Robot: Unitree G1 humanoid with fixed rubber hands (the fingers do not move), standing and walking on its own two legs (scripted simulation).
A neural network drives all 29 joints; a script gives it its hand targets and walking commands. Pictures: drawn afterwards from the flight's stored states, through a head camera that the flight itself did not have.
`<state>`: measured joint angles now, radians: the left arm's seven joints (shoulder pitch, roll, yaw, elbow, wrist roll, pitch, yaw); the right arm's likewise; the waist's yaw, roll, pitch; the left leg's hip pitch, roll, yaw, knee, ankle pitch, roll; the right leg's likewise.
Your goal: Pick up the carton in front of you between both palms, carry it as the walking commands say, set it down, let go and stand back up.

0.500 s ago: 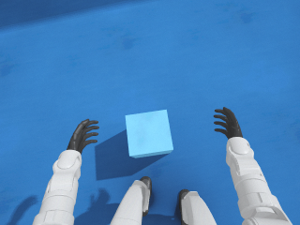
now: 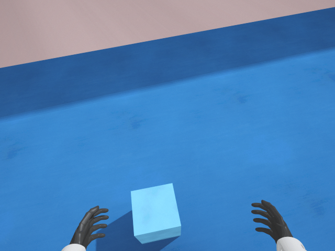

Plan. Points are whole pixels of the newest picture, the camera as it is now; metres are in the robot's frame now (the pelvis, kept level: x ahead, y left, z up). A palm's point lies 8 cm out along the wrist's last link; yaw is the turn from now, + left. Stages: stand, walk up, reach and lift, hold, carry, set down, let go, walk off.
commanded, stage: let go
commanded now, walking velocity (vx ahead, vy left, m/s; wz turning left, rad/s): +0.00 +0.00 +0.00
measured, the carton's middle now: (156, 214) +0.36 +0.11 -0.65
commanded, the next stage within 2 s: stand in 0.40 s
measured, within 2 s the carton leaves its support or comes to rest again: neither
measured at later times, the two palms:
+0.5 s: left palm (69, 245) +0.15 +0.26 -0.07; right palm (287, 249) +0.14 -0.24 -0.08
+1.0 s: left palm out of the picture +0.12 +0.32 -0.11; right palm out of the picture +0.10 -0.26 -0.09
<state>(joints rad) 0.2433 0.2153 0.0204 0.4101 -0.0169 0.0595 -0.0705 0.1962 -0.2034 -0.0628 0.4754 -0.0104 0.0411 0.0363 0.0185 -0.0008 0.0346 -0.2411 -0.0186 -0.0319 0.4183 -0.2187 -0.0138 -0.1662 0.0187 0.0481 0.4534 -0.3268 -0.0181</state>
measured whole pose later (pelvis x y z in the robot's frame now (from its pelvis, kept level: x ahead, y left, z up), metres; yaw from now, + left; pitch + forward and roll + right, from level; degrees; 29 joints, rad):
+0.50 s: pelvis -0.01 +0.01 -0.01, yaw +0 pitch -1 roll +0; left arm 0.20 0.27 0.03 0.49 0.03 0.10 0.00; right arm 0.19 -0.24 -0.02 0.59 -0.03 0.05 -0.01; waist 0.01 -0.03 0.01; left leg -0.24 -0.02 -0.03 0.53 -0.27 -0.01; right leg -0.14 0.02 0.04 0.53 -0.36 -0.01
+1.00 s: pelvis +0.00 +0.04 +0.00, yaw -2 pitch -1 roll +0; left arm 0.21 0.37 0.03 0.80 0.03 0.01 0.02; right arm 0.16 -0.32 -0.01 0.84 -0.03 -0.01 -0.03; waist 0.00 -0.05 0.02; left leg -0.20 -0.03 0.01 0.49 -0.27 0.03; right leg -0.10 0.00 0.09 0.45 -0.33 0.03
